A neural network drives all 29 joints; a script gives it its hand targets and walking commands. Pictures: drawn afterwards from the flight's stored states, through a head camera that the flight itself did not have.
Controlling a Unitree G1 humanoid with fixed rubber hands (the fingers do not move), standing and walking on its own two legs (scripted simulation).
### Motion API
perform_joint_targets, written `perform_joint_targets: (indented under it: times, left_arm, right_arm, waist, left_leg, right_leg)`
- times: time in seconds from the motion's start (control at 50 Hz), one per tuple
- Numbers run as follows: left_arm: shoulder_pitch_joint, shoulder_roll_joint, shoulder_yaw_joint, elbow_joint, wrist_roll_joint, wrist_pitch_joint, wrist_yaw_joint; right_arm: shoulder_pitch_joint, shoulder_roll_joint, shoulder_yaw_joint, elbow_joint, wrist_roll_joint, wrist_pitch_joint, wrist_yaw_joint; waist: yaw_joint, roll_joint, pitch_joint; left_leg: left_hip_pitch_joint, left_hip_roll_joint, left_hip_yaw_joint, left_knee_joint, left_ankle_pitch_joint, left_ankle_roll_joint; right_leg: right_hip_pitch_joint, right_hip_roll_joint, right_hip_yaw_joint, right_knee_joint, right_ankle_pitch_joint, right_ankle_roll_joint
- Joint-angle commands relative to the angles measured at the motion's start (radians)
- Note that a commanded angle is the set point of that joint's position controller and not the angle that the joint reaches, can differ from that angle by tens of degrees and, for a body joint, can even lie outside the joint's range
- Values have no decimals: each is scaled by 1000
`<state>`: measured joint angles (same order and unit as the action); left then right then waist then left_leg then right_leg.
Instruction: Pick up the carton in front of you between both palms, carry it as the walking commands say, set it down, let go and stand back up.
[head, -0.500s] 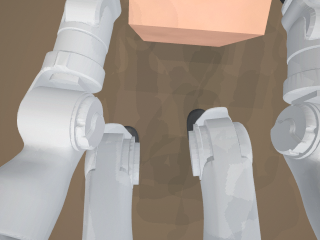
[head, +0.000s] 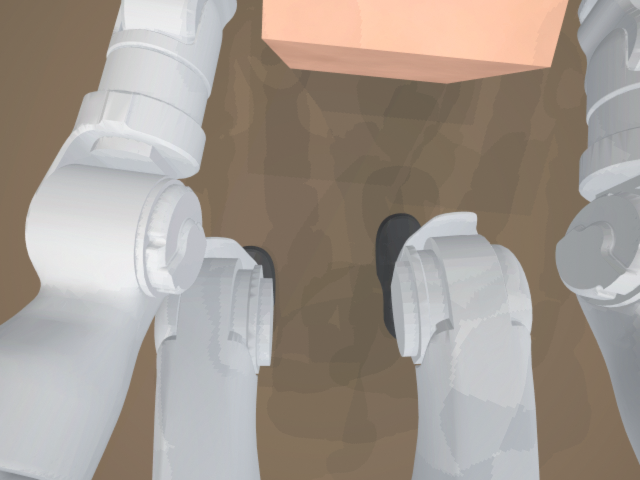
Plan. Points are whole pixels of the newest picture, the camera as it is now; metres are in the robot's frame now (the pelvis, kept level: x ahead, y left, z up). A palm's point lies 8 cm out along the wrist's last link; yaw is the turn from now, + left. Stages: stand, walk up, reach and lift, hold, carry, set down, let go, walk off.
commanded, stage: set down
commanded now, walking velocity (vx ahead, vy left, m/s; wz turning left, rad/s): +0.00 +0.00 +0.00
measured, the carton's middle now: out of the picture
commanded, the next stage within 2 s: let go in 1.26 s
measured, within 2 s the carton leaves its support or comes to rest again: neither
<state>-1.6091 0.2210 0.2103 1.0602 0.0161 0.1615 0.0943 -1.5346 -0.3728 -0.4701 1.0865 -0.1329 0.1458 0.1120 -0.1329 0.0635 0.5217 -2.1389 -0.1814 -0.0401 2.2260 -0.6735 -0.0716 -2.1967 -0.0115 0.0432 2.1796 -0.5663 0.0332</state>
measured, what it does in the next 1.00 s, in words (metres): rises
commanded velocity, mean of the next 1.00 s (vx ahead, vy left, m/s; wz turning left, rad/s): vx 0.00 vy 0.00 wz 0.00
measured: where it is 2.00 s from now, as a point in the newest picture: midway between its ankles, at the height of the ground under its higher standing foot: (325, 312)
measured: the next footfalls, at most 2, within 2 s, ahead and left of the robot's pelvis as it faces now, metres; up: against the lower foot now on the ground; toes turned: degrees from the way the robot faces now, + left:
none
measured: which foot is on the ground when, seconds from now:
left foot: down 0.00-1.00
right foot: down 0.00-1.00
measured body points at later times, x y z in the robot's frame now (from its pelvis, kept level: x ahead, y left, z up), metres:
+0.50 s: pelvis +0.00 -0.01 +0.03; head +0.36 -0.07 +0.28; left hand +0.61 +0.03 -0.09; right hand +0.54 -0.33 -0.09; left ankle +0.09 +0.12 -0.34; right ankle +0.12 -0.13 -0.34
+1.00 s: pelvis +0.01 -0.01 +0.16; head +0.36 -0.07 +0.44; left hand +0.62 +0.04 +0.05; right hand +0.54 -0.34 +0.05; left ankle +0.09 +0.12 -0.34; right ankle +0.12 -0.13 -0.34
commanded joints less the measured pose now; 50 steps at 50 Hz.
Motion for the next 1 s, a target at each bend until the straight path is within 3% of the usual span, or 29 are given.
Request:
perform_joint_targets:
  times: [0.0, 0.04, 0.12, 0.24, 0.38, 0.46, 0.54, 0.62, 0.78, 0.98]
  left_arm:
    - [-248, 149, -66, -77, -48, -27, 43]
    - [-266, 171, -99, -69, -103, -38, 59]
    - [-282, 144, -174, -99, -184, -48, 53]
    - [-307, 172, -181, -197, -205, -29, 63]
    - [-286, 214, -110, -288, -164, 49, 99]
    - [-216, 189, -43, -185, -118, 78, 88]
    - [-169, 172, 23, -131, -58, 67, 63]
    - [-162, 165, 50, -151, -29, 62, 50]
    - [-161, 150, 12, -282, -52, 97, 53]
    - [-57, 133, 22, -351, -36, 126, 49]
  right_arm:
    - [-216, -243, 2, -31, 38, -70, -77]
    - [-249, -289, 38, -18, 107, -95, -104]
    - [-264, -283, 133, 6, 221, -113, -94]
    - [-276, -308, 187, -45, 289, -83, -83]
    - [-296, -308, 198, -201, 269, 11, -115]
    - [-260, -240, 196, -168, 238, 48, -117]
    - [-229, -188, 171, -147, 192, 42, -104]
    - [-205, -176, 139, -155, 160, 43, -94]
    - [-166, -218, 106, -253, 156, 75, -87]
    - [-75, -203, 105, -319, 168, 105, -62]
  waist:
    - [-126, 46, -1031]
    - [-122, 46, -1100]
    - [-117, 56, -1205]
    - [-103, 46, -1400]
    - [-65, -45, -1636]
    - [-30, -91, -1465]
    - [-5, -105, -1377]
    - [-9, -87, -1404]
    - [-49, -26, -1631]
    - [-23, -42, -1683]
  left_leg:
    - [447, 46, 87, -169, 308, -1]
    - [459, 58, 77, -152, 367, -1]
    - [475, 78, 70, -138, 427, 2]
    - [510, 77, 104, -148, 394, 5]
    - [492, 44, 153, -256, 278, 25]
    - [378, 43, 156, -345, 183, 31]
    - [312, 44, 153, -415, 167, 32]
    - [348, 43, 151, -481, 184, 27]
    - [546, 36, 153, -604, 277, 11]
    - [654, 33, 137, -801, 371, 12]
  right_leg:
    - [562, 23, -84, -147, 382, -6]
    - [582, 14, -72, -132, 447, -11]
    - [604, 4, -59, -124, 529, -20]
    - [752, 11, -62, -142, 578, -24]
    - [1030, 39, -101, -233, 560, -13]
    - [940, 42, -96, -325, 443, -2]
    - [885, 44, -87, -391, 424, 7]
    - [883, 50, -94, -454, 430, 11]
    - [1008, 63, -114, -578, 540, 4]
    - [1205, 76, -102, -741, 676, -1]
